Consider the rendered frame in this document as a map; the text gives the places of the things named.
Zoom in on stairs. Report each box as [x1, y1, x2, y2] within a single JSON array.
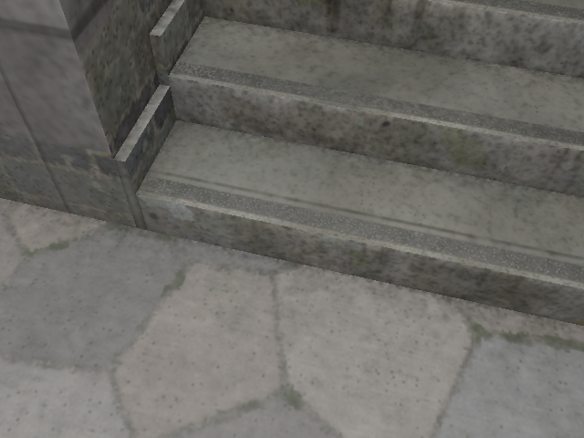
[[136, 0, 584, 326]]

